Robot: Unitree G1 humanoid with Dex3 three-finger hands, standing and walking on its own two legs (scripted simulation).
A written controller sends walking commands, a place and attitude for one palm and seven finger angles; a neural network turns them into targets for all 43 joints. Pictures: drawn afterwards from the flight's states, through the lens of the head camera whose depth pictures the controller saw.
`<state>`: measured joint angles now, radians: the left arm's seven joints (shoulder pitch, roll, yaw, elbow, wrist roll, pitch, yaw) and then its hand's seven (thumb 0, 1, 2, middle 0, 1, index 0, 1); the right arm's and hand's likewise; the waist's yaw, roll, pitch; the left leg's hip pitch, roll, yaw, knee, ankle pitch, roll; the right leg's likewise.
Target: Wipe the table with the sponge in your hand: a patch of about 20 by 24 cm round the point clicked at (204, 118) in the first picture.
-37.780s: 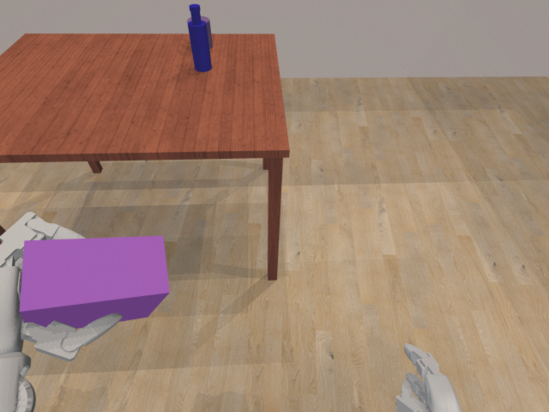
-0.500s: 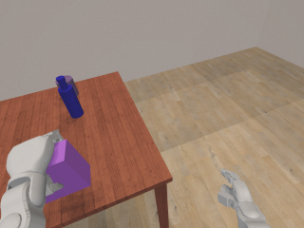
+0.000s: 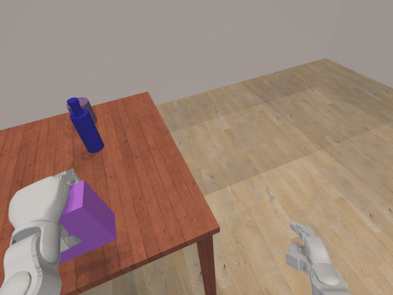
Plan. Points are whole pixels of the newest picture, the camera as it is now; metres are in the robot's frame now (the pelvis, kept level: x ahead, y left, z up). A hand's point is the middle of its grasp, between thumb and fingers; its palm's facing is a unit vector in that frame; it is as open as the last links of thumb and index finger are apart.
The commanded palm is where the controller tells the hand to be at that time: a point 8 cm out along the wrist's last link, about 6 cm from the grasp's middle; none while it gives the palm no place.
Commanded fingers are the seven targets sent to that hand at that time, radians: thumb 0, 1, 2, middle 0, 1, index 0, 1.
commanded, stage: bring the sponge back beside the body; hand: left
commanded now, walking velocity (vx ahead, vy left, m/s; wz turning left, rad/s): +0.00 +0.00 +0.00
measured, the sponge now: (77, 228) +0.20 +0.29 +0.06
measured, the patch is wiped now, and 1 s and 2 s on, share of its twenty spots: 1.00 1.00 1.00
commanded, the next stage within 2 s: step back with the hand held close in 0.96 s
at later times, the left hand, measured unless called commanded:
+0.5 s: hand (68, 216) +0.20 +0.28 +0.11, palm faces +0.12 -0.17 -0.98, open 10.6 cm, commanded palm +0.16 +0.28 +0.18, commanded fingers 0.00 0.10 1.30 -1.20 -1.60 -1.20 -1.60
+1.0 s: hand (71, 218) +0.19 +0.27 +0.11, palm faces +0.12 -0.18 -0.98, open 10.6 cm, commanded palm +0.16 +0.27 +0.18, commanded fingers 0.00 0.10 1.30 -1.20 -1.60 -1.20 -1.60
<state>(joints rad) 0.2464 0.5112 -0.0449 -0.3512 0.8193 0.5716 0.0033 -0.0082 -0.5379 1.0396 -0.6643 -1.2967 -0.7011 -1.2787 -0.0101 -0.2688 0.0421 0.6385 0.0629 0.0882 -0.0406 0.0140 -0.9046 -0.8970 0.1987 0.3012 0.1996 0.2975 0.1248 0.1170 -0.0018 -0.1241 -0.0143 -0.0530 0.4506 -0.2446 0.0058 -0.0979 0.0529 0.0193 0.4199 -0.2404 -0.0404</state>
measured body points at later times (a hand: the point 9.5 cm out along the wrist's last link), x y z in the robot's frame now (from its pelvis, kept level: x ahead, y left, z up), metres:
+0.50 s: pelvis +0.00 +0.00 +0.00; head -0.02 -0.05 +0.45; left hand +0.19 +0.28 +0.16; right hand +0.27 -0.19 -0.06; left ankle +0.00 +0.12 -0.74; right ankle +0.00 -0.10 -0.74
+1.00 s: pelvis +0.00 +0.00 +0.00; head -0.03 -0.05 +0.45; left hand +0.18 +0.28 +0.16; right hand +0.27 -0.20 -0.06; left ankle +0.00 +0.12 -0.74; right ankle +0.00 -0.10 -0.74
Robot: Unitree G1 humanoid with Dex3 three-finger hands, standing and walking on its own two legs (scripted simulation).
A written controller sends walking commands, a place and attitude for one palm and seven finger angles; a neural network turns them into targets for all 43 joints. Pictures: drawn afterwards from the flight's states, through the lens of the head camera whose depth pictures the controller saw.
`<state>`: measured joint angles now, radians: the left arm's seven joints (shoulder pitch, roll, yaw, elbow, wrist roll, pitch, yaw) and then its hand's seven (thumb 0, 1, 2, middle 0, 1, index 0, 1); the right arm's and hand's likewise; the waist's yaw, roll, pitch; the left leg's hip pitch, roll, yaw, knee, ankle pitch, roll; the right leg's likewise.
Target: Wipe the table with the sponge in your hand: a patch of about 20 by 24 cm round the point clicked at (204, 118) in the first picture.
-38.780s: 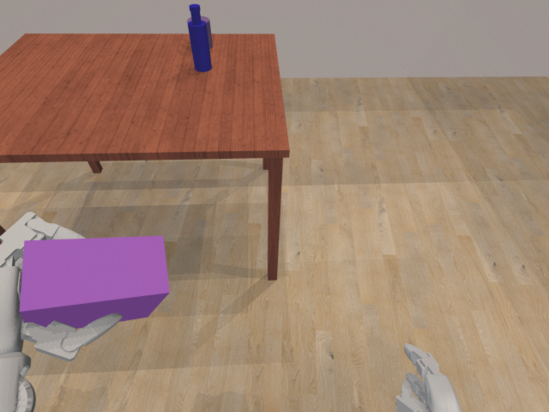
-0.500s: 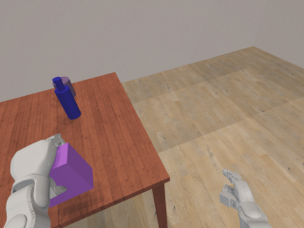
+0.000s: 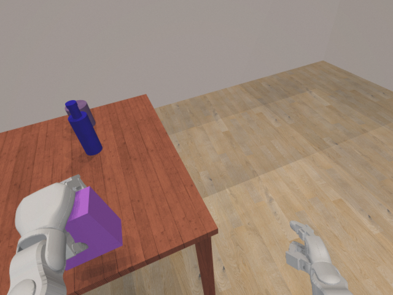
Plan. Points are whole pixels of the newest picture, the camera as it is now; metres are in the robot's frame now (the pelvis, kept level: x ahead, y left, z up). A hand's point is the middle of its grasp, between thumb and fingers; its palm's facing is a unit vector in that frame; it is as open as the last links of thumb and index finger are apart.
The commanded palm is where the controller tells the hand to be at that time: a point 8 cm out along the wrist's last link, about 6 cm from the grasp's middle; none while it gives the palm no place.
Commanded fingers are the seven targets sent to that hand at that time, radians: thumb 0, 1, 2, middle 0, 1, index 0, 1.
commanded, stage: step back with the hand held close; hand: left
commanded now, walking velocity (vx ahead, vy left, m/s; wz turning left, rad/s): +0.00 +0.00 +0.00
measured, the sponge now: (84, 234) +0.19 +0.27 +0.05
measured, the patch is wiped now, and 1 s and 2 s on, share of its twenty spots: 1.00 1.00 1.00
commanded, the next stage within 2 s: stop stepping back and stand still in 1.46 s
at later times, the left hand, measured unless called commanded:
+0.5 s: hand (55, 218) +0.18 +0.28 +0.14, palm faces +0.35 -0.84 -0.43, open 10.6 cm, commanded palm +0.13 +0.31 +0.17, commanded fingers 0.00 0.10 1.30 -1.20 -1.60 -1.20 -1.60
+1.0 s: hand (15, 252) +0.11 +0.29 +0.15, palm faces +0.46 -0.80 -0.39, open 10.6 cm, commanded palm +0.06 +0.32 +0.17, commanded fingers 0.00 0.10 1.30 -1.20 -1.60 -1.20 -1.60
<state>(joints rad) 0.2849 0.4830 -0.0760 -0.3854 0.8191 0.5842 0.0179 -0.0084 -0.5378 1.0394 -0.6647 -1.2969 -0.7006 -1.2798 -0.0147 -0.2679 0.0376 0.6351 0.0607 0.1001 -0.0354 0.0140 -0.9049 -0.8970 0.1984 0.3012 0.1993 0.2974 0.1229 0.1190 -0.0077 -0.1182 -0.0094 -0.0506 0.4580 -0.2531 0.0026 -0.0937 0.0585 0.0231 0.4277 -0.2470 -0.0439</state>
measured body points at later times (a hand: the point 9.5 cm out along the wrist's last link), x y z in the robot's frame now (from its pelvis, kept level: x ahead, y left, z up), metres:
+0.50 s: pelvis -0.03 +0.03 -0.01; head -0.02 +0.05 +0.44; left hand +0.15 +0.32 +0.16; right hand +0.12 -0.22 -0.10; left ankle +0.00 +0.12 -0.74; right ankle +0.00 -0.10 -0.74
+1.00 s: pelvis -0.08 +0.03 -0.02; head -0.09 +0.06 +0.43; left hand +0.08 +0.34 +0.17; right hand +0.12 -0.18 -0.08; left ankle +0.00 +0.13 -0.74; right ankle -0.09 -0.10 -0.73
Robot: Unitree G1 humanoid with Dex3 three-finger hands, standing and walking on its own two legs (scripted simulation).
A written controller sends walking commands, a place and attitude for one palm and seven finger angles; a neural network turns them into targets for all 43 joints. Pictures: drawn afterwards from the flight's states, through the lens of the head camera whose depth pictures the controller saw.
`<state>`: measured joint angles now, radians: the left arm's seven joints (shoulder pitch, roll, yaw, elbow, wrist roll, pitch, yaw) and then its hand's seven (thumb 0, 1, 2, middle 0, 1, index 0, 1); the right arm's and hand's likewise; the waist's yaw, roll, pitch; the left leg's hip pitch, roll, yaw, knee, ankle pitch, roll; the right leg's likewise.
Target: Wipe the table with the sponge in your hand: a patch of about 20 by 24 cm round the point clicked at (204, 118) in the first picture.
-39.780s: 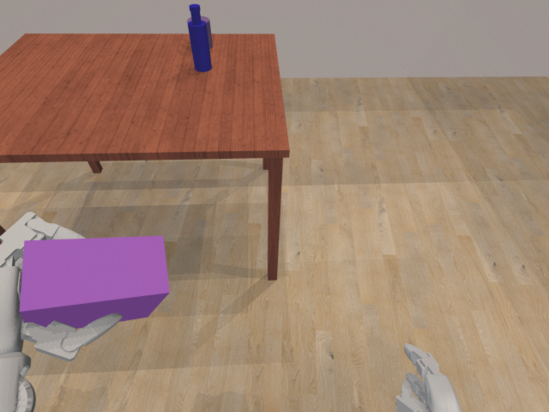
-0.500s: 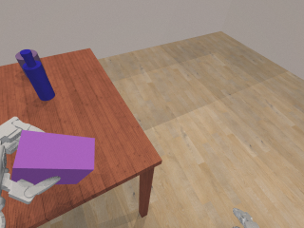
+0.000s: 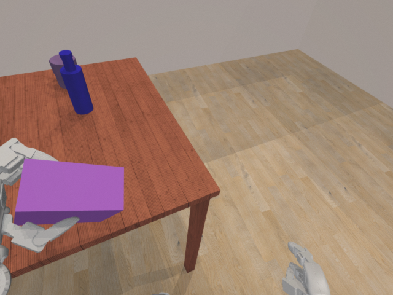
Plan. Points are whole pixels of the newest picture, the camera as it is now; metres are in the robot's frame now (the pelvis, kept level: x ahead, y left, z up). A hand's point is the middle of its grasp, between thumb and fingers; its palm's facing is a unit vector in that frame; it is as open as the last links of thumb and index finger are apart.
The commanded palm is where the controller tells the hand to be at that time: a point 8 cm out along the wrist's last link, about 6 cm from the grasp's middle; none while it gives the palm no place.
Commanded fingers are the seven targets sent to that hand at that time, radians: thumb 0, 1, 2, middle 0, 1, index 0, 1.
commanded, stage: step back with the hand held close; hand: left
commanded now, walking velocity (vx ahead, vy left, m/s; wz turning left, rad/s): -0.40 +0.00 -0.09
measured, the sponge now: (84, 196) +0.23 +0.21 +0.14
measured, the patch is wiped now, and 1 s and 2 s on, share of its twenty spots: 1.00 1.00 1.00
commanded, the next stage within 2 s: stop stepping back and stand still in 0.46 s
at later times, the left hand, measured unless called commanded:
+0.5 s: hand (22, 265) +0.12 +0.23 +0.17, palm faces +0.26 -0.89 -0.38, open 10.6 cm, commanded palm +0.07 +0.27 +0.20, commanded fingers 0.00 0.10 1.30 -1.20 -1.60 -1.20 -1.60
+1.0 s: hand out of the picture -0.05 +0.23 +0.18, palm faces +0.35 -0.84 -0.41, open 10.6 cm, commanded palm -0.09 +0.27 +0.20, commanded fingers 0.00 0.10 1.30 -1.20 -1.60 -1.20 -1.60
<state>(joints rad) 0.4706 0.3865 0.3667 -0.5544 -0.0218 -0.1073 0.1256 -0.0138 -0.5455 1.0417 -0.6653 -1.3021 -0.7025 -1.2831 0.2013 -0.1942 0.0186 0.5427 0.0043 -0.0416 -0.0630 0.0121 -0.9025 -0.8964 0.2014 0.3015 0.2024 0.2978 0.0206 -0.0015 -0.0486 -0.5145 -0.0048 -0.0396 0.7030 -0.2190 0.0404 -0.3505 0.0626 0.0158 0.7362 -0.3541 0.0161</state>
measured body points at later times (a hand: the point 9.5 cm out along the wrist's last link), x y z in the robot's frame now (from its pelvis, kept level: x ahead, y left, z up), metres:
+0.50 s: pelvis -0.11 +0.01 +0.02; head -0.09 +0.03 +0.47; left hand +0.10 +0.27 +0.20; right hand +0.05 -0.23 -0.05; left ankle +0.00 +0.10 -0.72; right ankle -0.14 -0.13 -0.69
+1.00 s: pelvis -0.26 +0.00 +0.00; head -0.29 +0.00 +0.45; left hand -0.07 +0.28 +0.20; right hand -0.12 -0.26 -0.07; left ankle -0.27 +0.15 -0.72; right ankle -0.20 -0.09 -0.72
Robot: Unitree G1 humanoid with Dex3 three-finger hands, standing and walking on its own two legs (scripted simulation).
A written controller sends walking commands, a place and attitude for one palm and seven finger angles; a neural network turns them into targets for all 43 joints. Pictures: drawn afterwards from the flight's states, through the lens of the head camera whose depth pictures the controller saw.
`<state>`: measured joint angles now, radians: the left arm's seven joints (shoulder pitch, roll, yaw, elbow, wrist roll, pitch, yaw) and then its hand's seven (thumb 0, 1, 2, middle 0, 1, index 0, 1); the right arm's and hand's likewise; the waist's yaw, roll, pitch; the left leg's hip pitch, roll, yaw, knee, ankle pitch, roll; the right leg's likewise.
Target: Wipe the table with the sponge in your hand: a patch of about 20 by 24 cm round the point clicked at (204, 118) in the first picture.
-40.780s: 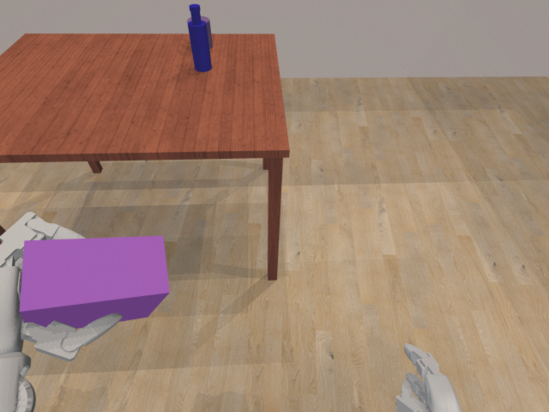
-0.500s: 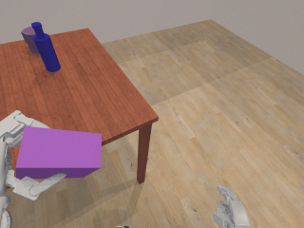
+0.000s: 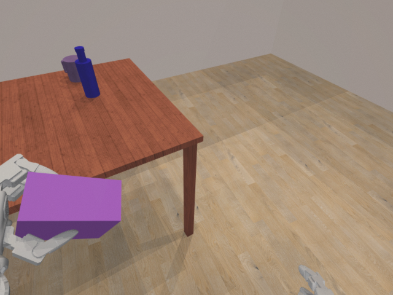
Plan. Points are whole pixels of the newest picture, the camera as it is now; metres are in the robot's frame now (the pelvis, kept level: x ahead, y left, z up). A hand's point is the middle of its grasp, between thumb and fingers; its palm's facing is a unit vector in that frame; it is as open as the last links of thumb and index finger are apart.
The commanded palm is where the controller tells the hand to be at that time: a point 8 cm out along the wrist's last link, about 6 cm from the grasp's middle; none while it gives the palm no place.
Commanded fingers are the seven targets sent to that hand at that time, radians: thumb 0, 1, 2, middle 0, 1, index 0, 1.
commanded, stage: stop stepping back and stand still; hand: left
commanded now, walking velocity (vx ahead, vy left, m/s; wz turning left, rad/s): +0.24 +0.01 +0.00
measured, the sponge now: (83, 210) +0.22 +0.20 +0.14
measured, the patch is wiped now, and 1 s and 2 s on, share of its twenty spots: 1.00 1.00 1.00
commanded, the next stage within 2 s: stand and wait in 0.54 s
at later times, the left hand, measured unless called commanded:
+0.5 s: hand (37, 250) +0.14 +0.22 +0.17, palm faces +0.38 -0.85 -0.36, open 10.6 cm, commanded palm +0.09 +0.27 +0.20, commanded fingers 0.00 0.10 1.30 -1.20 -1.60 -1.20 -1.60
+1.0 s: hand (43, 225) +0.18 +0.23 +0.17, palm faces +0.35 -0.86 -0.38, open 10.6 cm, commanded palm +0.13 +0.27 +0.20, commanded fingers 0.00 0.10 1.30 -1.20 -1.60 -1.20 -1.60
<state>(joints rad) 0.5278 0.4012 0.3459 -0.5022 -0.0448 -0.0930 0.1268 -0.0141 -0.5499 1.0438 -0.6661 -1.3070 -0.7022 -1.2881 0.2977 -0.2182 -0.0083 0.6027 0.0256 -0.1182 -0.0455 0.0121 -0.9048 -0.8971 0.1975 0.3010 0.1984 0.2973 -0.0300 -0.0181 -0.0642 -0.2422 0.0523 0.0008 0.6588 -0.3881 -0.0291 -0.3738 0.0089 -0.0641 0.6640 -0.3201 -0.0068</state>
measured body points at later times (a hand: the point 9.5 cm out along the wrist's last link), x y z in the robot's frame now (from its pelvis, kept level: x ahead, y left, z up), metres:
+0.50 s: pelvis -0.06 -0.01 +0.00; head -0.08 -0.02 +0.45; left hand +0.12 +0.26 +0.19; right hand +0.09 -0.24 -0.09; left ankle -0.03 +0.12 -0.69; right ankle -0.05 -0.12 -0.72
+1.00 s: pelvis -0.04 -0.01 +0.02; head -0.04 -0.01 +0.47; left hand +0.15 +0.27 +0.19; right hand +0.15 -0.24 -0.06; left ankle -0.01 +0.12 -0.72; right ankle -0.05 -0.12 -0.72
